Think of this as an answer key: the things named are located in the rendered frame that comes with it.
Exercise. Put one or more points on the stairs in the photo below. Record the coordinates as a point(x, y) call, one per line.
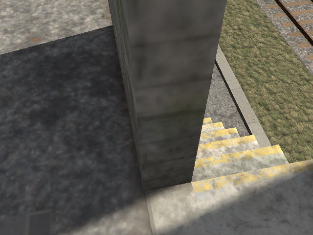
point(223, 152)

